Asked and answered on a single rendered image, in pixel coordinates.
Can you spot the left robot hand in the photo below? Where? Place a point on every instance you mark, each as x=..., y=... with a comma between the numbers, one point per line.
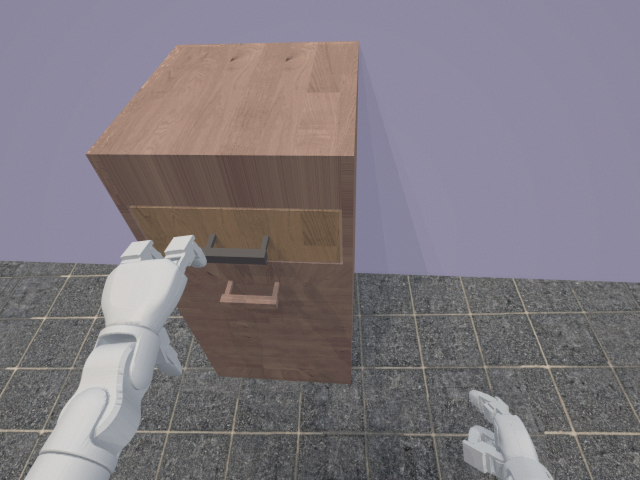
x=146, y=287

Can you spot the cabinet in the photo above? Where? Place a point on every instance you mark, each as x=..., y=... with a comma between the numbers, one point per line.
x=250, y=125

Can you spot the left robot forearm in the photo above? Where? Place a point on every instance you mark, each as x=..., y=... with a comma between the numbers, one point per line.
x=102, y=417

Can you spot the right robot hand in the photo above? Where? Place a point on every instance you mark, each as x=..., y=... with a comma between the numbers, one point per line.
x=488, y=451

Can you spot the right robot forearm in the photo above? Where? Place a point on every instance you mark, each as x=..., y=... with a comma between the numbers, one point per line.
x=523, y=468

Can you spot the drawer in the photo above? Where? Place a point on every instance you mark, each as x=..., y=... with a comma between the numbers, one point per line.
x=308, y=235

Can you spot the handle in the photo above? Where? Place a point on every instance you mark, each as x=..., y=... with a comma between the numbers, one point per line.
x=235, y=255
x=249, y=301

